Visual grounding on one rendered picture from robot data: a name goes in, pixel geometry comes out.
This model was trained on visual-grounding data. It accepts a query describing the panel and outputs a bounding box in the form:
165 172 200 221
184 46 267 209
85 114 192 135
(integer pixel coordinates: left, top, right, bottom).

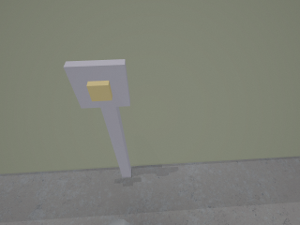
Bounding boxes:
63 59 131 178

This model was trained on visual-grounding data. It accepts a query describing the button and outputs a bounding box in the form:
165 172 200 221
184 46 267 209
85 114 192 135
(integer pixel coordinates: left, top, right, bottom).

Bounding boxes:
86 81 113 101

